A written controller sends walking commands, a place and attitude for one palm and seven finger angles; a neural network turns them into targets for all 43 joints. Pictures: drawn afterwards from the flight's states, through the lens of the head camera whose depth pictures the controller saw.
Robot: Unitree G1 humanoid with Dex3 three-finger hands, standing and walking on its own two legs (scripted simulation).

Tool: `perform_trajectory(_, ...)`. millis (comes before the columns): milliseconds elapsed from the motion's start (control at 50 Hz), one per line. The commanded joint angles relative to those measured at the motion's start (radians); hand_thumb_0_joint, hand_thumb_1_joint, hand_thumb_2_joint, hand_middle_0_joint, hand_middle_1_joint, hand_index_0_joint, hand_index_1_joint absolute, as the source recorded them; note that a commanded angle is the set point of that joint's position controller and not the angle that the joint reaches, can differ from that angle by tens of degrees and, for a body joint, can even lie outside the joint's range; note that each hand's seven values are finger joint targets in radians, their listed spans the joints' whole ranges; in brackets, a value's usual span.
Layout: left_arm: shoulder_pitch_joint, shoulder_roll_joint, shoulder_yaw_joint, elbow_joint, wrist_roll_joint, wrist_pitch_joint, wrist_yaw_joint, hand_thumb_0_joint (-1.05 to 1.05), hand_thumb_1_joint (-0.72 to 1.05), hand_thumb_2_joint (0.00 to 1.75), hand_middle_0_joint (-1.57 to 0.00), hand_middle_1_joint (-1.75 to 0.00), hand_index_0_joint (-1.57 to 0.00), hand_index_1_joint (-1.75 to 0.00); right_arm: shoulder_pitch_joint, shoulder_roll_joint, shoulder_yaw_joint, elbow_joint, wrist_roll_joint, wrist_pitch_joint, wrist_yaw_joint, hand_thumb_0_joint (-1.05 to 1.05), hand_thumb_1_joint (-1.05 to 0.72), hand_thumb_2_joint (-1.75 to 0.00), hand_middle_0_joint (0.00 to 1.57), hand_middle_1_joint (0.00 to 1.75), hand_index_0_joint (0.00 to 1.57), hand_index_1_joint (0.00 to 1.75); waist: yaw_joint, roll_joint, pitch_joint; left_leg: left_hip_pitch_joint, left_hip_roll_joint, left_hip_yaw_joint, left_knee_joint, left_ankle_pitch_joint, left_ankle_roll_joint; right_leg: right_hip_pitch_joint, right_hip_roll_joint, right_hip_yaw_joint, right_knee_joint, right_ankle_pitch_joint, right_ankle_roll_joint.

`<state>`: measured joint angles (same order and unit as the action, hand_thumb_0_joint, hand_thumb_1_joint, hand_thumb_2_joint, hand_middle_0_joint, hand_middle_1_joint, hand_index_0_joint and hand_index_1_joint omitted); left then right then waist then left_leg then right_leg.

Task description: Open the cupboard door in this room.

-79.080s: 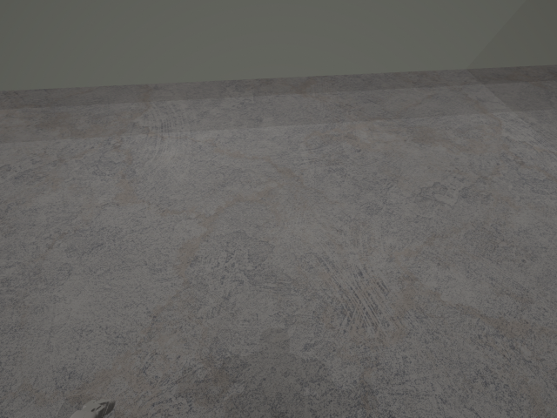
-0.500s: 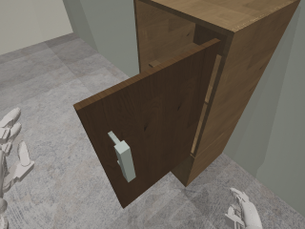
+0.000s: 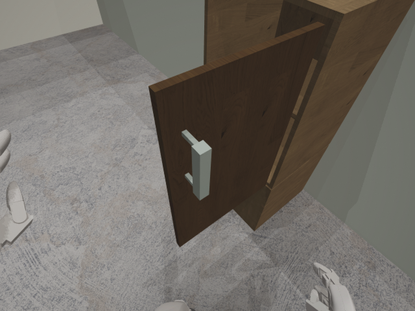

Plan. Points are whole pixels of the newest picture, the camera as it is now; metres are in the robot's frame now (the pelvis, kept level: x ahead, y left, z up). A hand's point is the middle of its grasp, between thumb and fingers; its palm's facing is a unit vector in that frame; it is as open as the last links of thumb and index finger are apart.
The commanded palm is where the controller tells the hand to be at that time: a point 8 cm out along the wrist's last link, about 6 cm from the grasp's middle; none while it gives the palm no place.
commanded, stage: step back with the hand held close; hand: left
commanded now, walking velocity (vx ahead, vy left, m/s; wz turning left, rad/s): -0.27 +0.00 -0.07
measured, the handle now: (194, 165) +0.36 +0.05 +0.09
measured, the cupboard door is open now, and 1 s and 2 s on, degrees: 89 89 89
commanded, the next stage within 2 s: stop stepping back and stand still in 0.40 s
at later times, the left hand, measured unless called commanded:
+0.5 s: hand out of the picture +0.14 +0.26 +0.19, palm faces +0.30 -0.85 -0.44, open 7.4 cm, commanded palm +0.07 +0.31 +0.19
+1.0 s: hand out of the picture +0.05 +0.25 +0.18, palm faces +0.30 -0.85 -0.43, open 7.4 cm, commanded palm -0.01 +0.31 +0.19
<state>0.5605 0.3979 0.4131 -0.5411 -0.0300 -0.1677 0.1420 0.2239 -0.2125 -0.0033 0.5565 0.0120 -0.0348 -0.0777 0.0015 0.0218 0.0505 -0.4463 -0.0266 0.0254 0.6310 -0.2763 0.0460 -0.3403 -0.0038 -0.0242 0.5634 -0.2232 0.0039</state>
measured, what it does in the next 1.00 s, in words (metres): walks backwards: right foot, then left foot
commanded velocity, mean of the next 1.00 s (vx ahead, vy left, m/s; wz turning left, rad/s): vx -0.11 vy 0.03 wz -0.02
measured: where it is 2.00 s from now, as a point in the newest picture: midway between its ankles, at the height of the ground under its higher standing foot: outside the picture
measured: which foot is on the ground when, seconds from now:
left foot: down 0.00-0.58, up 0.60-0.76, down 0.78-1.00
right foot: down 0.00-0.12, up 0.14-0.54, down 0.56-1.00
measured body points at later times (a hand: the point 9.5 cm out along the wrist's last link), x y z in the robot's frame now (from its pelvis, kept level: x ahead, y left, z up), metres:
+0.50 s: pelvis -0.09 +0.02 +0.02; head -0.05 +0.05 +0.46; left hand +0.12 +0.30 +0.21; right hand +0.08 -0.20 -0.06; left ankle +0.04 +0.10 -0.73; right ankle -0.22 -0.09 -0.69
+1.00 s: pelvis -0.18 +0.02 +0.01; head -0.19 +0.04 +0.46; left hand +0.03 +0.29 +0.20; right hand -0.04 -0.24 -0.06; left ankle -0.11 +0.11 -0.73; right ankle -0.22 -0.08 -0.73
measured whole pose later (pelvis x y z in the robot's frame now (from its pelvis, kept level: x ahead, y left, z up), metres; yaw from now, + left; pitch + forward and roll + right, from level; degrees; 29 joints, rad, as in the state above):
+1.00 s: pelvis -0.18 +0.02 +0.01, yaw -5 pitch -2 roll +0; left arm 0.53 0.42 0.39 -0.51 -0.04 -0.18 0.14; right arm 0.24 -0.21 0.00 0.59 0.01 -0.12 -0.06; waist -0.05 -0.04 -0.01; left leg -0.30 -0.02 0.05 0.50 -0.18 0.04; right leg -0.15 0.00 -0.03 0.53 -0.36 -0.01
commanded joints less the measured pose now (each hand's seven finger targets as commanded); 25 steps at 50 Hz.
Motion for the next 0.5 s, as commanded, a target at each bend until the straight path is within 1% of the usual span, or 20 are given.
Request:
perform_trajectory(0,-0.056,0.189,0.121,-0.202,-0.011,-0.078,0.046,0.0,0.9,0.9,-0.2,-0.3,-0.2,-0.3,-0.087,-0.118,-0.061,-0.108,-0.01,-0.055,0.0,0.0,-0.9,-0.9,0.2,0.3,0.2,0.3,-0.012,-0.185,-0.127,0.193,0.024,-0.054,0.308,-0.111,-0.041,-0.211,-0.309,0.337,-0.326,-0.2,-0.17)
perform_trajectory(20,-0.056,0.185,0.118,-0.194,-0.012,-0.07,0.046,0.0,0.9,0.9,-0.2,-0.3,-0.2,-0.3,-0.084,-0.11,-0.052,-0.11,-0.011,-0.053,0.002,0.0,-0.9,-0.9,0.2,0.3,0.2,0.3,-0.014,-0.191,-0.146,0.184,0.046,-0.067,0.26,-0.127,-0.033,-0.167,-0.298,0.268,-0.281,-0.136,-0.149)
perform_trajectory(40,-0.079,0.194,0.128,-0.207,-0.012,-0.069,0.048,0.0,0.9,0.9,-0.2,-0.3,-0.2,-0.3,-0.088,-0.114,-0.05,-0.114,-0.009,-0.051,-0.001,0.0,-0.9,-0.9,0.2,0.3,0.2,0.3,-0.017,-0.177,-0.126,0.21,0.057,-0.061,0.138,-0.112,-0.033,-0.169,-0.255,0.206,-0.242,-0.125,-0.115)
perform_trajectory(60,-0.117,0.201,0.123,-0.23,-0.014,-0.069,0.046,0.0,0.9,0.9,-0.2,-0.3,-0.2,-0.3,-0.101,-0.121,-0.044,-0.117,-0.004,-0.052,-0.008,0.0,-0.9,-0.9,0.2,0.3,0.2,0.3,-0.026,-0.114,-0.082,0.22,0.057,-0.062,-0.055,-0.076,-0.034,-0.176,-0.19,0.149,-0.168,-0.149,-0.07)
perform_trajectory(80,-0.13,0.204,0.13,-0.239,-0.016,-0.078,0.046,0.0,0.9,0.9,-0.2,-0.3,-0.2,-0.3,-0.121,-0.142,-0.043,-0.127,-0.003,-0.06,-0.02,0.0,-0.9,-0.9,0.2,0.3,0.2,0.3,-0.019,0.058,-0.034,0.131,0.119,-0.164,-0.254,-0.117,-0.007,-0.144,-0.082,0.081,-0.017,-0.179,-0.023)
perform_trajectory(100,-0.154,0.225,0.151,-0.274,-0.006,-0.095,0.052,0.0,0.9,0.9,-0.2,-0.3,-0.2,-0.3,-0.149,-0.174,-0.054,-0.136,-0.009,-0.076,-0.031,0.0,-0.9,-0.9,0.2,0.3,0.2,0.3,-0.007,0.311,-0.02,-0.008,0.293,-0.389,-0.415,-0.156,0.059,-0.067,0.013,0.015,0.233,-0.198,0.017)
perform_trajectory(120,-0.164,0.213,0.161,-0.268,-0.004,-0.106,0.058,0.0,0.9,0.9,-0.2,-0.3,-0.2,-0.3,-0.107,-0.122,-0.046,-0.118,-0.03,-0.098,-0.027,0.0,-0.9,-0.9,0.2,0.3,0.2,0.3,-0.012,0.332,-0.057,-0.037,0.371,-0.479,-0.457,-0.043,0.125,-0.056,0.058,0.065,0.459,-0.293,0.007)
perform_trajectory(140,-0.151,0.22,0.171,-0.236,-0.001,-0.116,0.055,0.0,0.9,0.9,-0.2,-0.3,-0.2,-0.3,-0.093,-0.105,-0.05,-0.089,-0.037,-0.117,-0.015,0.0,-0.9,-0.9,0.2,0.3,0.2,0.3,-0.015,0.248,-0.107,-0.041,0.392,-0.459,-0.472,-0.119,0.132,-0.03,0.05,0.115,0.598,-0.298,0.003)
perform_trajectory(160,-0.136,0.207,0.17,-0.231,-0.002,-0.119,0.053,0.0,0.9,0.9,-0.2,-0.3,-0.2,-0.3,-0.087,-0.114,-0.063,-0.086,-0.036,-0.121,-0.005,0.0,-0.9,-0.9,0.2,0.3,0.2,0.3,-0.015,0.199,-0.118,-0.01,0.375,-0.439,-0.427,-0.044,0.135,-0.047,0.046,0.126,0.618,-0.288,0.001)
perform_trajectory(180,-0.111,0.199,0.165,-0.238,-0.007,-0.117,0.051,0.0,0.9,0.9,-0.2,-0.3,-0.2,-0.3,-0.08,-0.119,-0.076,-0.082,-0.03,-0.124,0.005,0.0,-0.9,-0.9,0.2,0.3,0.2,0.3,-0.013,0.125,-0.15,0.075,0.35,-0.379,-0.366,0.086,0.134,-0.073,0.047,0.121,0.599,-0.267,0.004)
perform_trajectory(200,-0.087,0.202,0.162,-0.255,-0.015,-0.114,0.048,0.0,0.9,0.9,-0.2,-0.3,-0.2,-0.3,-0.092,-0.124,-0.078,-0.084,-0.025,-0.128,0.01,0.0,-0.9,-0.9,0.2,0.3,0.2,0.3,-0.003,0.102,-0.187,0.166,0.338,-0.317,-0.321,0.212,0.126,-0.1,0.04,0.11,0.563,-0.261,0.009)
perform_trajectory(220,-0.062,0.168,0.128,-0.259,-0.018,-0.102,0.044,0.0,0.9,0.9,-0.2,-0.3,-0.2,-0.3,-0.09,-0.119,-0.077,-0.08,-0.02,-0.129,0.019,0.0,-0.9,-0.9,0.2,0.3,0.2,0.3,-0.007,0.089,-0.183,0.201,0.313,-0.284,-0.316,0.278,0.116,-0.111,0.051,0.084,0.536,-0.261,0.016)
perform_trajectory(240,-0.041,0.156,0.113,-0.268,-0.02,-0.093,0.04,0.0,0.9,0.9,-0.2,-0.3,-0.2,-0.3,-0.097,-0.119,-0.076,-0.08,-0.015,-0.13,0.028,0.0,-0.9,-0.9,0.2,0.3,0.2,0.3,-0.006,0.121,-0.195,0.223,0.298,-0.252,-0.333,0.255,0.098,-0.107,0.057,0.064,0.513,-0.254,0.019)
perform_trajectory(300,-0.018,0.156,0.103,-0.274,-0.027,-0.075,0.036,0.0,0.9,0.9,-0.2,-0.3,-0.2,-0.3,-0.102,-0.111,-0.065,-0.069,-0.017,-0.135,0.039,0.0,-0.9,-0.9,0.2,0.3,0.2,0.3,-0.009,0.201,-0.201,0.263,0.287,-0.238,-0.412,0.135,0.076,-0.064,0.065,0.024,0.383,-0.266,0.018)
perform_trajectory(360,-0.032,0.175,0.111,-0.282,-0.039,-0.068,0.037,0.0,0.9,0.9,-0.2,-0.3,-0.2,-0.3,-0.102,-0.112,-0.057,-0.063,-0.027,-0.131,0.035,0.0,-0.9,-0.9,0.2,0.3,0.2,0.3,-0.009,0.229,-0.233,0.279,0.271,-0.22,-0.49,0.04,0.047,0.024,0.091,-0.023,0.224,-0.309,0.007)
perform_trajectory(380,-0.027,0.177,0.114,-0.277,-0.045,-0.069,0.037,0.0,0.9,0.9,-0.2,-0.3,-0.2,-0.3,-0.1,-0.106,-0.053,-0.062,-0.03,-0.131,0.035,0.0,-0.9,-0.9,0.2,0.3,0.2,0.3,-0.005,0.222,-0.242,0.297,0.262,-0.215,-0.498,0.048,0.04,0.05,0.096,-0.028,0.153,-0.312,0.0)
perform_trajectory(400,0.003,0.208,0.14,-0.267,-0.045,-0.067,0.038,0.0,0.9,0.9,-0.2,-0.3,-0.2,-0.3,-0.1,-0.106,-0.051,-0.06,-0.034,-0.129,0.033,0.0,-0.9,-0.9,0.2,0.3,0.2,0.3,-0.001,0.238,-0.252,0.307,0.251,-0.196,-0.507,0.066,0.028,0.075,0.104,-0.037,0.099,-0.308,-0.005)
perform_trajectory(440,-0.001,0.205,0.138,-0.27,-0.061,-0.071,0.029,0.0,0.9,0.9,-0.2,-0.3,-0.2,-0.3,-0.107,-0.101,-0.047,-0.063,-0.036,-0.12,0.034,0.0,-0.9,-0.9,0.2,0.3,0.2,0.3,0.007,0.23,-0.272,0.311,0.233,-0.163,-0.504,0.114,-0.002,0.147,0.105,-0.045,-0.065,-0.274,-0.019)
perform_trajectory(460,0.007,0.221,0.152,-0.271,-0.066,-0.074,0.024,0.0,0.9,0.9,-0.2,-0.3,-0.2,-0.3,-0.108,-0.105,-0.048,-0.063,-0.039,-0.11,0.035,0.0,-0.9,-0.9,0.2,0.3,0.2,0.3,0.01,0.235,-0.281,0.303,0.228,-0.129,-0.481,0.149,-0.026,0.193,0.095,-0.049,-0.163,-0.205,-0.027)
perform_trajectory(480,0.01,0.226,0.155,-0.272,-0.072,-0.082,0.017,0.0,0.9,0.9,-0.2,-0.3,-0.2,-0.3,-0.106,-0.102,-0.048,-0.065,-0.037,-0.097,0.037,0.0,-0.9,-0.9,0.2,0.3,0.2,0.3,0.013,0.211,-0.289,0.314,0.209,-0.095,-0.438,0.175,-0.05,0.223,0.079,-0.047,-0.263,-0.121,-0.034)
